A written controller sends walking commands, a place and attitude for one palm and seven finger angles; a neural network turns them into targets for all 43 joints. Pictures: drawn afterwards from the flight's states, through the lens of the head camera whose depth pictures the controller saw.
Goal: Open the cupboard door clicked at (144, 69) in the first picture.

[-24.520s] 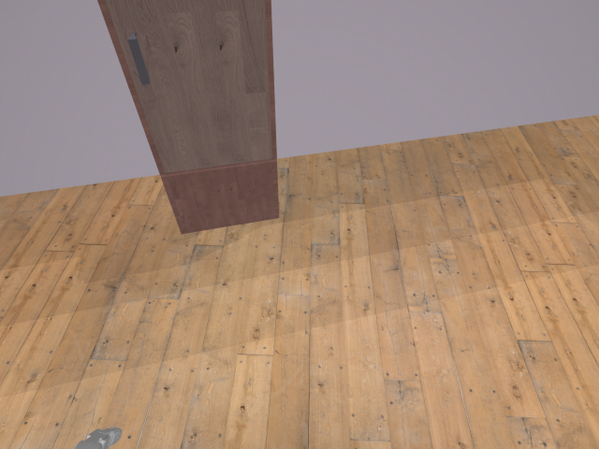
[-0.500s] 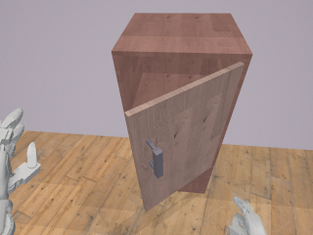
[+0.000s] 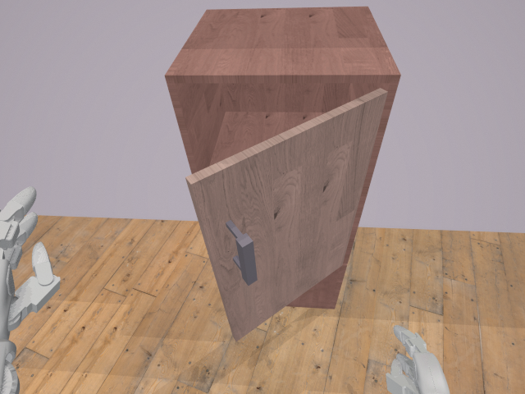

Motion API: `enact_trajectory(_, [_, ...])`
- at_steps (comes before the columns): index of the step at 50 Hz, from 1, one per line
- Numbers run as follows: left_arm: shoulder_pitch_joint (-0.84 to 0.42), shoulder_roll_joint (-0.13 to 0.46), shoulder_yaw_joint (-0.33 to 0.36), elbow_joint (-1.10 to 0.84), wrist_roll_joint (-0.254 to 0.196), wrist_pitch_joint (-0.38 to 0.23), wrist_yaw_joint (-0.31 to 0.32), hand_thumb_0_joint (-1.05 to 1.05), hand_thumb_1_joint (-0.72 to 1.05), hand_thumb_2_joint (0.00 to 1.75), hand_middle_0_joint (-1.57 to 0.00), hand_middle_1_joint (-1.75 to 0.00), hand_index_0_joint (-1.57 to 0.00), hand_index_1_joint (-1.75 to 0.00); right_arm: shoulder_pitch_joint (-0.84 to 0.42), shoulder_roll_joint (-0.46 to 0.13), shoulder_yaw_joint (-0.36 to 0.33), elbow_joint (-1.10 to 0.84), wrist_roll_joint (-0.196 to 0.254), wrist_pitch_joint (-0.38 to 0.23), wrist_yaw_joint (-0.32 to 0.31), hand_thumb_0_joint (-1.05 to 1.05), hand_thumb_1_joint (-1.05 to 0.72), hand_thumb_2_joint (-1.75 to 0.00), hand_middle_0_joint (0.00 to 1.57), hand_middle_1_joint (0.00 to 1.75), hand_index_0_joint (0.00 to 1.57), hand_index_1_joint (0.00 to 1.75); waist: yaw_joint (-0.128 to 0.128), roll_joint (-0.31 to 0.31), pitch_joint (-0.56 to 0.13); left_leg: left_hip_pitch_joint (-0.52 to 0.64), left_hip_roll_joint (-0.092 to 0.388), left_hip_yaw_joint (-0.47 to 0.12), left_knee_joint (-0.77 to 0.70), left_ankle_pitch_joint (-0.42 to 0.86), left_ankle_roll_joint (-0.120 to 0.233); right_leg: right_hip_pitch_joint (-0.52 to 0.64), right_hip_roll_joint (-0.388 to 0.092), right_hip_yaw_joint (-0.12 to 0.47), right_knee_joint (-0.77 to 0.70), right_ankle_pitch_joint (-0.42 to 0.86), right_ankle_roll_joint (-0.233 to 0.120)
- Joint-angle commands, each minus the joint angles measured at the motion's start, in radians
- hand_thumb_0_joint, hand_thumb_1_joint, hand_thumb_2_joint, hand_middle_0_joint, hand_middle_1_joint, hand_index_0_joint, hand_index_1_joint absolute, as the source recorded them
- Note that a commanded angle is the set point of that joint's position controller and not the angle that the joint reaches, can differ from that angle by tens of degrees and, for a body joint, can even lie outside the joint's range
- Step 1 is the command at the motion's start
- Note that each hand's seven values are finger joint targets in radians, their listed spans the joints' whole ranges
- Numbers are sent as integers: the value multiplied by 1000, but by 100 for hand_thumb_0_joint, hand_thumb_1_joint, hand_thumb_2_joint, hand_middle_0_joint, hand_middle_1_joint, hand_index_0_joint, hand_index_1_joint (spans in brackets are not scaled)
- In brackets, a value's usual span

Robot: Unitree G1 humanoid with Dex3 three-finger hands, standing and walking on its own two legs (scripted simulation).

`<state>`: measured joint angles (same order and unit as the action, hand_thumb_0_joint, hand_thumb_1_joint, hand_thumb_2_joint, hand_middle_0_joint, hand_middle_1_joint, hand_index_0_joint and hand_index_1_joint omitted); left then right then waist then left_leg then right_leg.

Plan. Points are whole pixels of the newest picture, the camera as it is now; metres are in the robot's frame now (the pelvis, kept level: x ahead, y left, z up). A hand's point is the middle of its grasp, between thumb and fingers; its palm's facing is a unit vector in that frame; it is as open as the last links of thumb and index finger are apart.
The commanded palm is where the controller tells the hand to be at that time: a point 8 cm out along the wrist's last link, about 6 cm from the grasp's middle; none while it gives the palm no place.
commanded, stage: step back with the hand held close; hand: left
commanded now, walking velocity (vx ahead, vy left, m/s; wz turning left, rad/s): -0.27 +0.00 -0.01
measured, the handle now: (241, 253) +0.34 +0.08 +0.02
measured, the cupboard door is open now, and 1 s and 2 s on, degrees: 40 40 40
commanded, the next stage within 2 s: stop stepping back and stand still in 1.08 s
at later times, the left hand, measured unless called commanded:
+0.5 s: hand out of the picture +0.14 +0.30 +0.14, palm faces +0.37 -0.78 -0.51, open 7.4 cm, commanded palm +0.08 +0.34 +0.17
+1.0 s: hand out of the picture +0.06 +0.34 +0.17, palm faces +0.43 -0.76 -0.49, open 7.4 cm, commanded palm -0.01 +0.37 +0.17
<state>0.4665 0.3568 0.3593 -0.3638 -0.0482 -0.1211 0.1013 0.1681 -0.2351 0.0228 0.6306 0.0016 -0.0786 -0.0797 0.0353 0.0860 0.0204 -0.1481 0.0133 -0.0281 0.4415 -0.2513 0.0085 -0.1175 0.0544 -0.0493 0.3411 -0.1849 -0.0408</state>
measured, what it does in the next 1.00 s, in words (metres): walks backwards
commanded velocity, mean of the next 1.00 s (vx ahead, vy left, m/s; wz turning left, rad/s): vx -0.32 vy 0.00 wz -0.01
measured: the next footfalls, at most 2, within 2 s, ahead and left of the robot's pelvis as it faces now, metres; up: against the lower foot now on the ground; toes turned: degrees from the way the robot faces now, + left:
right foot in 1.22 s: -0.34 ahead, -0.07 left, +0.00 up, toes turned -4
right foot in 1.54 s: -0.24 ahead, +0.02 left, +0.00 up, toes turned -2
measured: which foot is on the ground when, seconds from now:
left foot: down 0.00-1.00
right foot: down 0.00-0.86, up 0.88-1.00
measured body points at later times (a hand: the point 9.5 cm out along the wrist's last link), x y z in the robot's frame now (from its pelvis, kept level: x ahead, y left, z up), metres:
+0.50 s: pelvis -0.07 +0.04 -0.01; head -0.05 +0.05 +0.44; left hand +0.11 +0.34 +0.17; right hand +0.11 -0.20 -0.08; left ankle -0.01 +0.12 -0.74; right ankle +0.00 -0.09 -0.74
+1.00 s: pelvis -0.15 +0.06 -0.01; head -0.12 +0.10 +0.43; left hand +0.03 +0.37 +0.19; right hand +0.03 -0.17 -0.08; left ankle -0.01 +0.12 -0.74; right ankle -0.22 -0.09 -0.67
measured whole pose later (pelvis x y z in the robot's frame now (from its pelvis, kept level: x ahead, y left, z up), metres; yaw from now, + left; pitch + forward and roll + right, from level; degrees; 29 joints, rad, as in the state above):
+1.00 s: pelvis -0.15 +0.06 -0.01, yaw +2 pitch +1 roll -6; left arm 0.52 0.48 0.48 -0.58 -0.01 -0.22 0.15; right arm 0.19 -0.18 -0.01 0.62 -0.02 -0.12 -0.07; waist 0.00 0.01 0.04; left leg -0.47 0.00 -0.02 0.48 -0.03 0.09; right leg -0.38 0.11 0.04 1.06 -0.44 0.01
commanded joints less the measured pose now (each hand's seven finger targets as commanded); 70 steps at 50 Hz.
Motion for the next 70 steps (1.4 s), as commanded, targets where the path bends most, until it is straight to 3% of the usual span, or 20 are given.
enact_trajectory(1, [18, 206, 126, -244, 6, -91, 20, 0, 90, 90, -20, -30, -20, -30, -100, -105, -54, -171, -6, -31, -10, 0, -90, -90, 20, 30, 20, 30, -15, -61, -118, 32, 11, -2, 6, 191, 28, -79, -158, 134, -70, 169, 16])
enact_trajectory(11, [112, 250, 188, -317, 3, -91, 50, 0, 90, 90, -20, -30, -20, -30, -105, -105, -80, -213, 6, 1, -25, 0, -90, -90, 20, 30, 20, 30, -16, -62, -212, -29, 52, -26, 5, 409, 20, -16, -127, 109, 89, 406, 33])
enact_trajectory(21, [80, 229, 181, -353, 38, -121, 56, 0, 90, 90, -20, -30, -20, -30, -91, -136, -78, -245, 3, -11, -16, 0, -90, -90, 20, 30, 20, 30, -21, 21, -76, -419, 109, -132, -164, -234, 82, 52, -66, 109, 170, -9, 45])
enact_trajectory(27, [7, 231, 209, -383, 76, -155, 60, 0, 90, 90, -20, -30, -20, -30, -71, -136, -85, -248, -7, -43, -17, 0, -90, -90, 20, 30, 20, 30, -18, 94, -69, -640, 186, -218, -245, -446, 137, 199, -7, 94, 401, 27, 65])
enact_trajectory(34, [-14, 223, 161, -372, 36, -162, 57, 0, 90, 90, -20, -30, -20, -30, -48, -120, -89, -192, -2, -64, -3, 0, -90, -90, 20, 30, 20, 30, -47, -124, -99, -114, 14, -61, 133, -144, 28, -311, -155, 278, 11, -125, -30])
enact_trajectory(38, [8, 251, 178, -378, 27, -165, 70, 0, 90, 90, -20, -30, -20, -30, -58, -98, -78, -179, -1, -55, 1, 0, -90, -90, 20, 30, 20, 30, -47, -182, -92, -54, -20, -22, 263, -81, 3, -437, -231, 284, -33, -155, -66])
enact_trajectory(41, [35, 272, 211, -405, 22, -167, 74, 0, 90, 90, -20, -30, -20, -30, -84, -106, -75, -192, 1, -51, -11, 0, -90, -90, 20, 30, 20, 30, -41, -40, -79, -130, 46, -121, 53, -127, 28, -390, -122, 188, 109, -152, -9])
enact_trajectory(43, [43, 278, 255, -447, 34, -181, 69, 0, 90, 90, -20, -30, -20, -30, -109, -134, -81, -214, -12, -71, -17, 0, -90, -90, 20, 30, 20, 30, -23, 243, -120, -491, 263, -392, -320, -416, 122, -25, 56, 68, 537, -174, 62])
enact_trajectory(44, [25, 307, 270, -448, 48, -183, 68, 0, 90, 90, -20, -30, -20, -30, -113, -125, -86, -206, -24, -80, -20, 0, -90, -90, 20, 30, 20, 30, -27, 258, -131, -578, 322, -470, -416, -510, 156, 36, 76, 104, 774, -242, 60])
enact_trajectory(48, [57, 269, 249, -445, 28, -165, 73, 0, 90, 90, -20, -30, -20, -30, -83, -100, -101, -166, -18, -107, 6, 0, -90, -90, 20, 30, 20, 30, -11, 23, -187, -293, 257, -264, -292, -263, 124, -143, 41, 90, 797, -292, 50])
enact_trajectory(55, [12, 212, 135, -397, -11, -146, 61, 0, 90, 90, -20, -30, -20, -30, -43, -90, -75, -96, -24, -114, 13, 0, -90, -90, 20, 30, 20, 30, -28, 164, -247, 2, 178, -124, -372, -103, -41, -114, 53, -21, 282, -408, 1])
enact_trajectory(58, [-26, 289, 188, -413, -23, -174, 54, 0, 90, 90, -20, -30, -20, -30, -44, -75, -69, -90, -26, -95, 22, 0, -90, -90, 20, 30, 20, 30, -16, 8, -275, 143, 126, -14, -106, 164, -81, -169, -65, 84, -103, -252, -66])
enact_trajectory(60, [-28, 356, 237, -445, -27, -184, 54, 0, 90, 90, -20, -30, -20, -30, -88, -55, -51, -105, -9, -84, 12, 0, -90, -90, 20, 30, 20, 30, -7, -223, -198, 52, 10, 13, 295, 33, -44, -314, -310, 274, -160, 59, -119])
enact_trajectory(62, [-80, 463, 322, -490, -7, -192, 54, 0, 90, 90, -20, -30, -20, -30, -124, -58, -23, -134, -32, -117, 20, 0, -90, -90, 20, 30, 20, 30, -2, -281, -157, -133, 15, 41, 454, -68, -48, -299, -384, 298, -96, 140, -156])
enact_trajectory(63, [-97, 316, 208, -446, -9, -176, 37, 0, 90, 90, -20, -30, -20, -30, -93, -55, -36, -126, -17, -113, 5, 0, -90, -90, 20, 30, 20, 30, -20, -274, -166, -153, -11, 38, 392, -4, -33, -145, -281, 90, 21, 304, -115])
enact_trajectory(64, [-73, 342, 245, -456, -14, -143, 32, 0, 90, 90, -20, -30, -20, -30, -109, -71, -47, -147, 2, -114, -5, 0, -90, -90, 20, 30, 20, 30, -34, -292, -217, -22, -25, 64, 242, 134, -14, -152, -200, 44, 112, 347, -58])
enact_trajectory(66, [15, 295, 233, -431, -21, -92, 33, 0, 90, 90, -20, -30, -20, -30, -61, -102, -54, -141, 5, -118, -17, 0, -90, -90, 20, 30, 20, 30, -53, 195, -278, 243, 49, -108, 22, 524, 47, -249, -25, -45, 437, 45, 53])
enact_trajectory(67, [-1, 294, 217, -416, -16, -95, 31, 0, 90, 90, -20, -30, -20, -30, -65, -105, -51, -142, -3, -132, -7, 0, -90, -90, 20, 30, 20, 30, -50, 320, -228, 155, 170, -290, -121, 417, 91, -266, 16, 25, 592, -362, 50])
enact_trajectory(68, [-55, 295, 214, -404, -17, -108, 38, 0, 90, 90, -20, -30, -20, -30, -49, -98, -44, -131, -2, -145, 1, 0, -90, -90, 20, 30, 20, 30, -49, 257, -144, -37, 211, -386, -237, 9, 113, -206, 14, 93, 650, -453, 38])
enact_trajectory(70, [14, 328, 261, -362, -18, -113, 49, 0, 90, 90, -20, -30, -20, -30, -81, -86, -31, -125, -21, -142, 8, 0, -90, -90, 20, 30, 20, 30, -22, 114, -90, -287, 194, -368, -427, -451, -30, -89, 25, 30, 614, -397, 10])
